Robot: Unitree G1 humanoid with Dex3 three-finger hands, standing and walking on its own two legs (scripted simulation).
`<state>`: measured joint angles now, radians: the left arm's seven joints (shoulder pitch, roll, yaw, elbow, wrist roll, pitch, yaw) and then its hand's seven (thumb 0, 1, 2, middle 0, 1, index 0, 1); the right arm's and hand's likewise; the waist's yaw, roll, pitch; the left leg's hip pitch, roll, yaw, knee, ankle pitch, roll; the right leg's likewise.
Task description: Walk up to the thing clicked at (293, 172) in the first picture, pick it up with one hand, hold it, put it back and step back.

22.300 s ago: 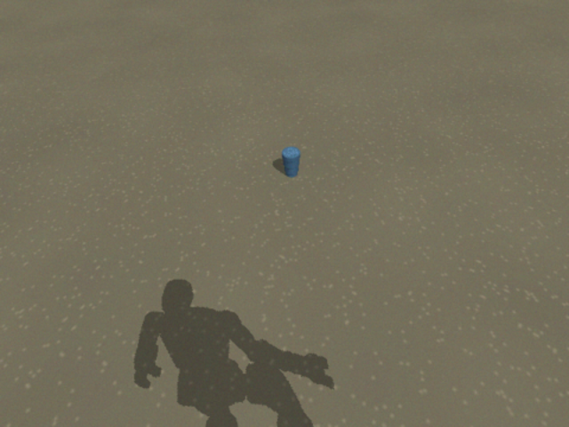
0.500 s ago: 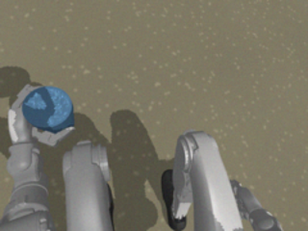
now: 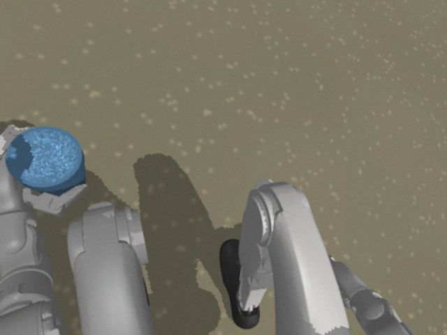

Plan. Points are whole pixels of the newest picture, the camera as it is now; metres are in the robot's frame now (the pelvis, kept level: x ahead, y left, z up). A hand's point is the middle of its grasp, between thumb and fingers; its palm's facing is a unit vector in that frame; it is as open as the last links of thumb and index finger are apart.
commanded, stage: lower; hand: left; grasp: from the side
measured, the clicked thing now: (57, 171) +0.39 +0.25 -0.13
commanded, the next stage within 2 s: loosen in 0.90 s
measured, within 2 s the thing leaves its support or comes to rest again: rests again in 1.28 s
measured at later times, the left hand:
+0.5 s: hand (60, 174) +0.40 +0.26 -0.18, palm faces +0.20 -0.98 -0.01, open 11.4 cm
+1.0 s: hand (62, 177) +0.40 +0.26 -0.20, palm faces +0.23 -0.97 -0.02, open 11.3 cm
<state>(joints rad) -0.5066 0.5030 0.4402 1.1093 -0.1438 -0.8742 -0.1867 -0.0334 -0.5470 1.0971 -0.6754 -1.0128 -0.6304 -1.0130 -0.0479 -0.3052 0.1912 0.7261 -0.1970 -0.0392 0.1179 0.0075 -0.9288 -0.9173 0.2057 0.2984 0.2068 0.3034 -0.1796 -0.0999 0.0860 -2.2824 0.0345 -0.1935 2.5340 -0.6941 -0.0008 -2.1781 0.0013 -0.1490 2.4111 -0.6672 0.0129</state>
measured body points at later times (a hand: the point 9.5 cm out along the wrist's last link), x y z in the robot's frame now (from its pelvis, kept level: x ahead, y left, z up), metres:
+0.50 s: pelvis +0.00 +0.01 -0.01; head +0.24 +0.15 +0.34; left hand +0.38 +0.31 -0.17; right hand +0.16 -0.26 -0.08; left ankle +0.08 +0.13 -0.27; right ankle +0.11 -0.12 -0.27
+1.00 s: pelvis -0.01 +0.01 -0.02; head +0.23 +0.18 +0.32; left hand +0.38 +0.31 -0.20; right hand +0.15 -0.25 -0.06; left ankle +0.08 +0.13 -0.27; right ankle +0.11 -0.12 -0.27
